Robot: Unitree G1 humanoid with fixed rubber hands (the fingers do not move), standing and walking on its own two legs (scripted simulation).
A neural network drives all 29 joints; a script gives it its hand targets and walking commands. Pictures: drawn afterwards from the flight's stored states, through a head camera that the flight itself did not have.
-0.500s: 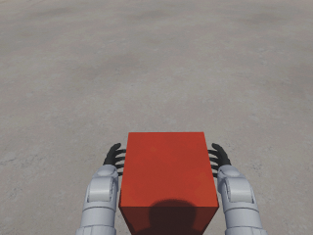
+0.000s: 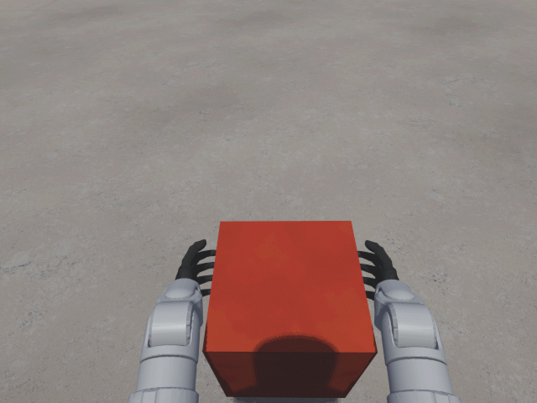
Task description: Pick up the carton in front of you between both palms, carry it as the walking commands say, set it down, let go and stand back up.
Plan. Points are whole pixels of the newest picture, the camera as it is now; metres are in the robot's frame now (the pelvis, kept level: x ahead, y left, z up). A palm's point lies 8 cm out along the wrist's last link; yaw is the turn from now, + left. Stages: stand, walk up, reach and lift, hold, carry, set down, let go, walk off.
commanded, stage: carry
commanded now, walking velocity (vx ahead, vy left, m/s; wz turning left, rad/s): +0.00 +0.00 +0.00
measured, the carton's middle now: (285, 313) +0.28 +0.00 -0.04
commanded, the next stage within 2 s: hold in 0.54 s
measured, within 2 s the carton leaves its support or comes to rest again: neither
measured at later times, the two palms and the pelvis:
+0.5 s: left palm (183, 293) +0.28 +0.15 +0.04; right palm (382, 293) +0.28 -0.14 +0.04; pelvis -0.01 +0.01 +0.00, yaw +0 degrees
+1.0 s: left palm (165, 322) +0.22 +0.17 +0.05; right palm (375, 299) +0.26 -0.13 +0.05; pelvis -0.04 -0.02 +0.00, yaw +7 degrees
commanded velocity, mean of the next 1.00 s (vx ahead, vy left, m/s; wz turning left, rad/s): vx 0.00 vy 0.00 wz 0.00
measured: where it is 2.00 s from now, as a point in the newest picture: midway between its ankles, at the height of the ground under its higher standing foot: outside the picture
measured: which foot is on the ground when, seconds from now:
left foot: down 0.00-1.00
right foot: down 0.00-1.00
